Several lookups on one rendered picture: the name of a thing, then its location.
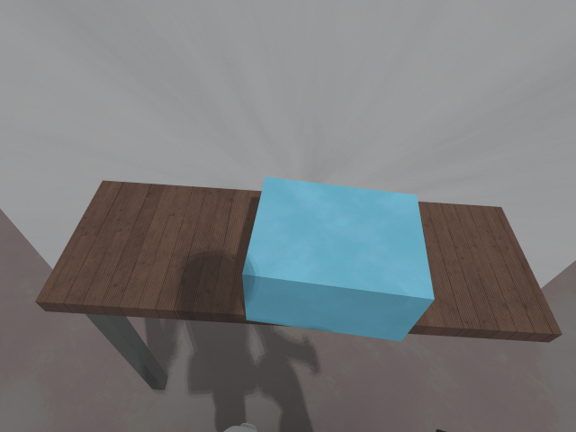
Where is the carton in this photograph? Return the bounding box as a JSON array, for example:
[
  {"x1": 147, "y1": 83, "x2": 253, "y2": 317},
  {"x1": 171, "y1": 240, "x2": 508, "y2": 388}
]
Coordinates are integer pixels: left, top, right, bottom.
[{"x1": 242, "y1": 176, "x2": 435, "y2": 341}]

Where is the table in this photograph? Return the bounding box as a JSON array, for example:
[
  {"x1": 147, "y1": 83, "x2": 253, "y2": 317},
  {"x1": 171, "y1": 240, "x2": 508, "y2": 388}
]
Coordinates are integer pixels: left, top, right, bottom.
[{"x1": 35, "y1": 181, "x2": 562, "y2": 390}]

